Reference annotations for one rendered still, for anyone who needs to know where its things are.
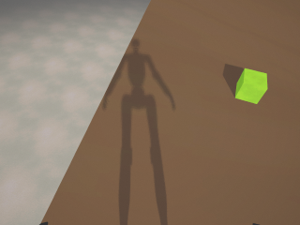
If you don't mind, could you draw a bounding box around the carton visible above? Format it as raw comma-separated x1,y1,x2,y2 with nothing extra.
235,68,268,104

